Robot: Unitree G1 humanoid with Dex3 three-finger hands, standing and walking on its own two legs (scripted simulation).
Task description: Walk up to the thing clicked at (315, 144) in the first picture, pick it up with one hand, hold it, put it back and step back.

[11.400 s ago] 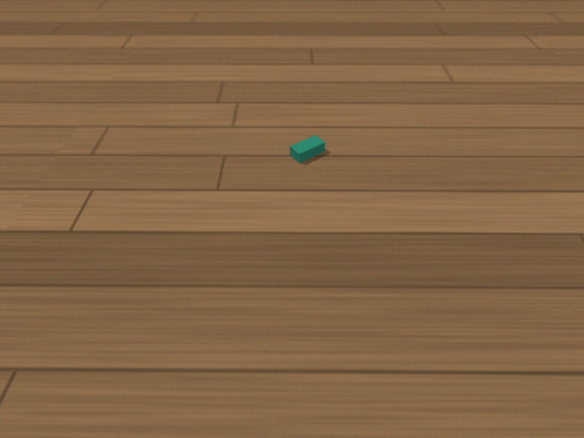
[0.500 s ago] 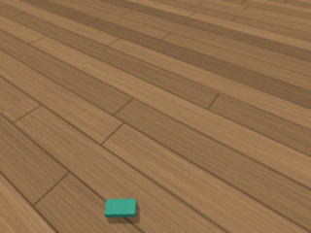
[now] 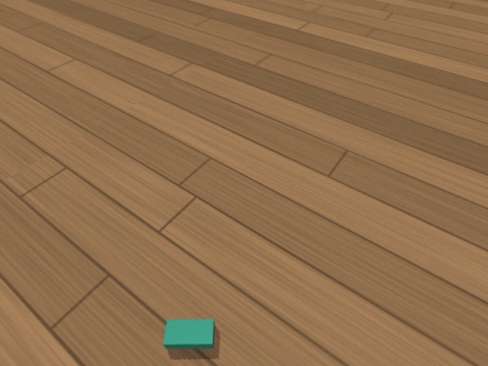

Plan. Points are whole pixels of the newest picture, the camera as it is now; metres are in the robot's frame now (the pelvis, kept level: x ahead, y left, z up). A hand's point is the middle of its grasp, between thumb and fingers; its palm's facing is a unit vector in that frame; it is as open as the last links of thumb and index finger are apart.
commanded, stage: stand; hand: left
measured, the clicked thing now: (190, 334) +0.40 +0.21 -0.75
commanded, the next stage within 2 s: rise first in 1.84 s
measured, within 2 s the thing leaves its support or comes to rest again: neither
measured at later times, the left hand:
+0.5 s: hand out of the picture +0.08 +0.25 -0.16, palm faces -0.01 -0.94 -0.34, open 7.4 cm
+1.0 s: hand out of the picture +0.07 +0.25 -0.16, palm faces -0.01 -0.94 -0.34, open 7.4 cm
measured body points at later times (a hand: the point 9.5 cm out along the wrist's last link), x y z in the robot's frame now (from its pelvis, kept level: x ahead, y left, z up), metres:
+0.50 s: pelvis +0.01 +0.00 +0.00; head +0.02 +0.01 +0.45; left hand +0.08 +0.30 -0.14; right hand +0.10 -0.30 -0.13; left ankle -0.02 +0.07 -0.75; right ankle -0.03 -0.10 -0.75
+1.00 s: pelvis +0.00 +0.00 +0.00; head +0.01 +0.00 +0.45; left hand +0.07 +0.30 -0.14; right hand +0.08 -0.30 -0.13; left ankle -0.02 +0.07 -0.75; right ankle -0.03 -0.10 -0.75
